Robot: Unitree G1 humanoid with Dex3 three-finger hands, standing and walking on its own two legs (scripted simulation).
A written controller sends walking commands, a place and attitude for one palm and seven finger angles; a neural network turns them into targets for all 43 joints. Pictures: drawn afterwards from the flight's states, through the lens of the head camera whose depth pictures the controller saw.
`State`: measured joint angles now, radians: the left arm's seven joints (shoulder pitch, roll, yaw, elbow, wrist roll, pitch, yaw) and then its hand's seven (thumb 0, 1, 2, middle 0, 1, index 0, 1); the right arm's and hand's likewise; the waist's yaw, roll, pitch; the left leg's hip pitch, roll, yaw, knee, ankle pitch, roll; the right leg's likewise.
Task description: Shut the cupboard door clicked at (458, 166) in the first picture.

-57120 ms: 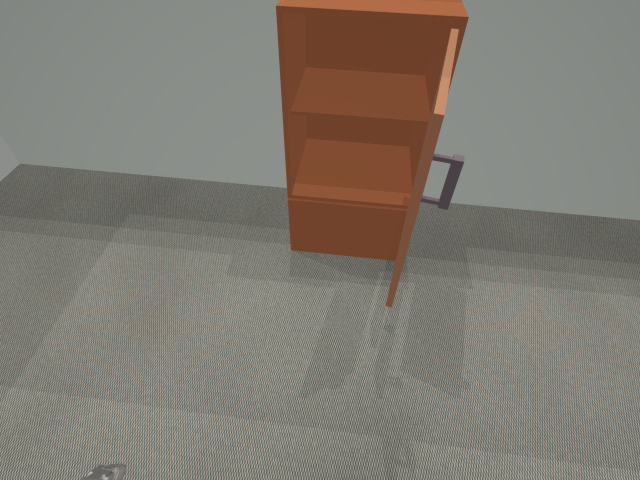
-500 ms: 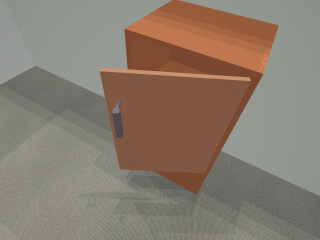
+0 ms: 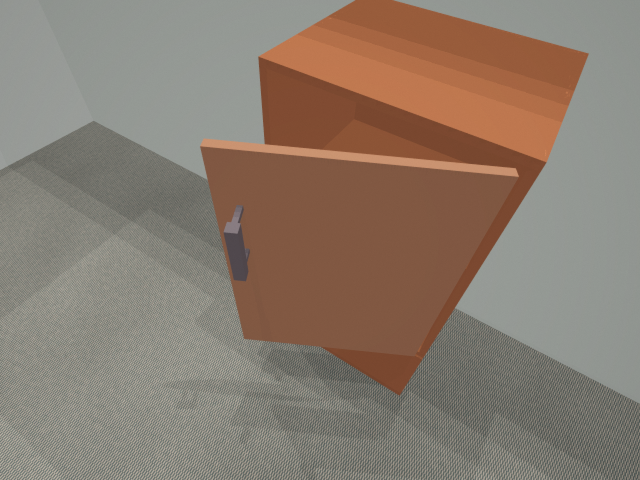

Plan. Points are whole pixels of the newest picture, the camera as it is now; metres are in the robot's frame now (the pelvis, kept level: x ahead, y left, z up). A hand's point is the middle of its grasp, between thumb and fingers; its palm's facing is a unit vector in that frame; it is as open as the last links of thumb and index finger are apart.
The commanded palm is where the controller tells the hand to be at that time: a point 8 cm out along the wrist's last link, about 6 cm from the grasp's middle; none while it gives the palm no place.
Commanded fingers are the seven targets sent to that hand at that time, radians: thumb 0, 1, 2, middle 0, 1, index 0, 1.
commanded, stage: come to a stop and stand still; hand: left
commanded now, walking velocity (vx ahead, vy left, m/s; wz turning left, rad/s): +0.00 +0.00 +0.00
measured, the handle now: (239, 243) +0.46 +0.17 -0.03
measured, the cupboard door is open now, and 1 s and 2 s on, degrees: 27 27 27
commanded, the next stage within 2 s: look again from close up in 0.44 s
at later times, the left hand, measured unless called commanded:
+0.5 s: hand out of the picture +0.03 +0.19 -0.17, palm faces +0.00 -0.97 -0.22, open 7.4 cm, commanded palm none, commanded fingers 0.00 0.90 0.90 -0.20 -0.30 -0.20 -0.30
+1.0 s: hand out of the picture +0.02 +0.16 -0.18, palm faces +0.01 -0.99 -0.15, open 7.4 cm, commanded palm none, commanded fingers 0.00 0.90 0.90 -0.20 -0.30 -0.20 -0.30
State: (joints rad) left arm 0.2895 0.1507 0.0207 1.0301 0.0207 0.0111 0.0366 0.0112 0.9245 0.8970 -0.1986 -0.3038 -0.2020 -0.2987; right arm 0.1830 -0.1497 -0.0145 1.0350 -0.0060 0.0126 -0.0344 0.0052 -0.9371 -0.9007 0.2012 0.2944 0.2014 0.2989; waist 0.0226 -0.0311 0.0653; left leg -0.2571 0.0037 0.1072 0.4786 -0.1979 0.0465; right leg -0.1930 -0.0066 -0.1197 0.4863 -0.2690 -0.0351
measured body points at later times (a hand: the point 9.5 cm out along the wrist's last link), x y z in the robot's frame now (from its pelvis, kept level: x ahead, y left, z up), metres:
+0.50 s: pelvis +0.00 +0.01 +0.00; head +0.01 +0.01 +0.45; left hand +0.03 +0.24 -0.15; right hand +0.00 -0.21 -0.16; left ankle +0.04 +0.09 -0.74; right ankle +0.00 -0.09 -0.74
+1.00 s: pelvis +0.03 +0.01 +0.00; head +0.05 +0.02 +0.45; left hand +0.02 +0.22 -0.16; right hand +0.03 -0.21 -0.15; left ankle +0.04 +0.09 -0.74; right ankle +0.00 -0.09 -0.74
